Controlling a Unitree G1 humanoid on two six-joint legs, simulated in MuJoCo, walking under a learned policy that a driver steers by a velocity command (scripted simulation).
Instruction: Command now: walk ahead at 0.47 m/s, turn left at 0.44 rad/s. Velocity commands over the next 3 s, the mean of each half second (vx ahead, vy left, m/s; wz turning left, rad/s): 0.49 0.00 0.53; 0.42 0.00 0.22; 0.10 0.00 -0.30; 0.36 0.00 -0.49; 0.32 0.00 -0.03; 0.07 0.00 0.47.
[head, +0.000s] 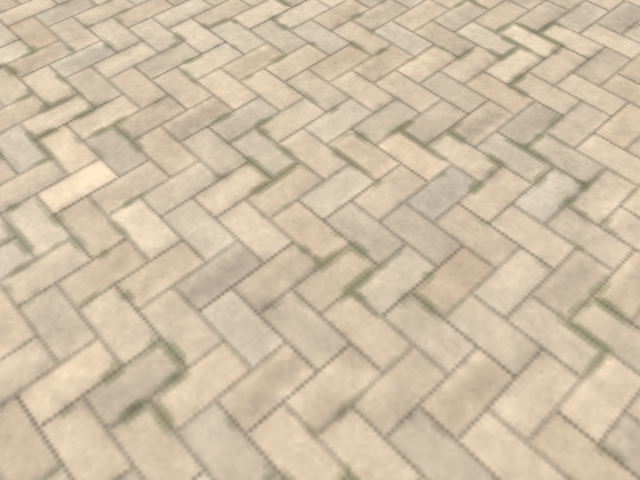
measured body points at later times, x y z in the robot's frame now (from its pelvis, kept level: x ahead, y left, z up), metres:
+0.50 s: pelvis +0.29 +0.03 +0.01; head +0.32 +0.06 +0.46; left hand +0.43 +0.31 -0.09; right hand +0.34 -0.25 -0.10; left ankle +0.17 +0.07 -0.73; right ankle +0.50 -0.07 -0.68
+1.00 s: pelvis +0.55 +0.08 +0.02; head +0.58 +0.09 +0.47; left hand +0.43 +0.31 -0.12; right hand +0.80 -0.06 -0.10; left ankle +0.62 +0.23 -0.70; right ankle +0.52 -0.03 -0.73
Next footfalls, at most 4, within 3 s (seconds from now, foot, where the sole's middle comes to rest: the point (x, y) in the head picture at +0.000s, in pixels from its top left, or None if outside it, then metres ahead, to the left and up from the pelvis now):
0.06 left None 0.21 0.08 -0.76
0.60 right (358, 427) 0.55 -0.01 -0.76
1.06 left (247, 370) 0.67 0.23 -0.76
1.52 right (344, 391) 0.63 0.02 -0.76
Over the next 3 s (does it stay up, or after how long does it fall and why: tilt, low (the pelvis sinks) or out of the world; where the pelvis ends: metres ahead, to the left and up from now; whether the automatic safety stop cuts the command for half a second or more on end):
stays up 0.99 0.13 0.01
